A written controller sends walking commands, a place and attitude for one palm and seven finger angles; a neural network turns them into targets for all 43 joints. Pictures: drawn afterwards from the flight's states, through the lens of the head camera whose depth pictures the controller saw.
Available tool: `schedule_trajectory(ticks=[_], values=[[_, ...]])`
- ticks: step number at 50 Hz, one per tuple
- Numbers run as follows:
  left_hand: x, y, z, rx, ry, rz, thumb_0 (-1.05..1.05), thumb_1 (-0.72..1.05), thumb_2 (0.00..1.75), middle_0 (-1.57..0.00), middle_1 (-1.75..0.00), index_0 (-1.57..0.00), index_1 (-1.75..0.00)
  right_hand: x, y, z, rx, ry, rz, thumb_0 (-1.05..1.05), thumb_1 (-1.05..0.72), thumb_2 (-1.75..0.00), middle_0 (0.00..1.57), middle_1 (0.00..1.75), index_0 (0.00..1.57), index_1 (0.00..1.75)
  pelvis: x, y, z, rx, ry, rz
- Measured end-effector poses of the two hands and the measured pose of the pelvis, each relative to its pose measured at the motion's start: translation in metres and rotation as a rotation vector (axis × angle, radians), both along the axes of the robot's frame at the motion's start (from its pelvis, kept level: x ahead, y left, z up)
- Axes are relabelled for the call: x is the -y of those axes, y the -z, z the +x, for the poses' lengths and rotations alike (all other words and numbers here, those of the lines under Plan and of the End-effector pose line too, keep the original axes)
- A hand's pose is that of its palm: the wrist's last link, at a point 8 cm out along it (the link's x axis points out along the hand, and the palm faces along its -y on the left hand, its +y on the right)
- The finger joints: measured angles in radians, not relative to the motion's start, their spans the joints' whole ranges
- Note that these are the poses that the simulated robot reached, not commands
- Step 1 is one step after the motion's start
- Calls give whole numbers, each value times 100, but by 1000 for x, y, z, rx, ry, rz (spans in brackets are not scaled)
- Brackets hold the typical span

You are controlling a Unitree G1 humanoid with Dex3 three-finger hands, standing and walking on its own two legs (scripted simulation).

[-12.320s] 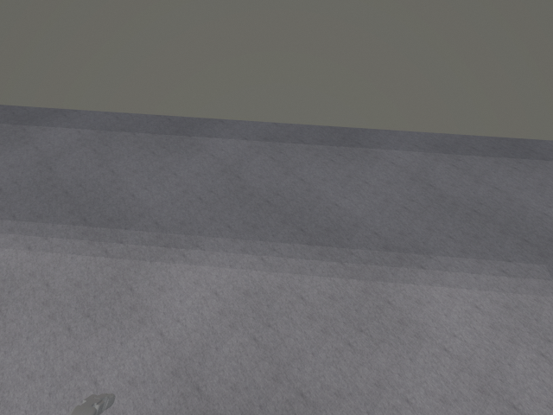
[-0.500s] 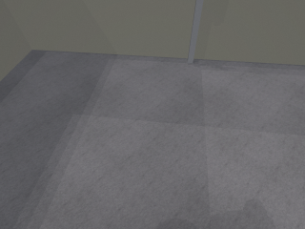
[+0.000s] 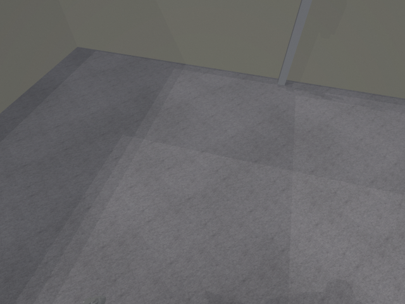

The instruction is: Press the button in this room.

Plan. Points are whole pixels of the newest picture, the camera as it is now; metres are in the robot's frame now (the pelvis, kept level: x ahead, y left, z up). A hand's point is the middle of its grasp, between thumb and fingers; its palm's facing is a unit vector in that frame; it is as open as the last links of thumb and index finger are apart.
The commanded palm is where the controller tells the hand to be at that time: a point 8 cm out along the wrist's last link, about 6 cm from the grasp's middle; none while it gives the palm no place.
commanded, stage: turn or walk to find it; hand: left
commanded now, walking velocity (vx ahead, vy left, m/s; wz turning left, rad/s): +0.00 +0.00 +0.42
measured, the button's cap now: out of the picture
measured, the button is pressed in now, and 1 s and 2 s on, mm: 0 0 0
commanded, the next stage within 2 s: none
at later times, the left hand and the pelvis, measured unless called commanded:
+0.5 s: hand out of the picture -0.03 +0.16 -0.15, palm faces +0.26 -0.93 -0.27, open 7.3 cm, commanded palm none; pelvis -0.02 -0.04 +0.00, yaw +14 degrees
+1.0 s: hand out of the picture -0.05 +0.22 -0.16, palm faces +0.44 -0.87 -0.25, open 7.4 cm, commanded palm none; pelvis -0.04 -0.01 +0.00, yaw +25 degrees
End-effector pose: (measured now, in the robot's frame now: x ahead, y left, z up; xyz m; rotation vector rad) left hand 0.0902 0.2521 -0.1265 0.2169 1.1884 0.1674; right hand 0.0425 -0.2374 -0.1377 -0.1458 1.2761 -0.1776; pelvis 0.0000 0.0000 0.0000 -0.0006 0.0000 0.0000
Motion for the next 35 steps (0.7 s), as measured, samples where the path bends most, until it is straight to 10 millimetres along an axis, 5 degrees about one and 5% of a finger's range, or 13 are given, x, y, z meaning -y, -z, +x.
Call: schedule_trajectory(ticks=[7,20,26,35], values=[[38,-12,3,97,-1,35,1,91,90,-20,-30,-20,-30,35,27,-31,-88,-3,41,1,-90,-90,20,30,20,30,31,9,-12,4,-63,19],[60,-16,-89,2,-201,25,1,91,90,-20,-30,-20,-30,64,18,-14,-149,-150,21,1,-91,-90,20,30,19,30,50,-2,-20,6,-202,47],[50,-3,-144,-92,-295,2,1,91,90,-20,-30,-20,-30,44,12,25,-111,-253,-8,1,-91,-90,20,30,19,29,40,0,-26,-7,-253,34],[16,31,-219,-205,-435,-53,1,90,90,-20,-30,-20,-30,-28,-6,93,90,-424,-43,0,-91,-90,20,30,19,30,6,13,-39,1,-325,7]])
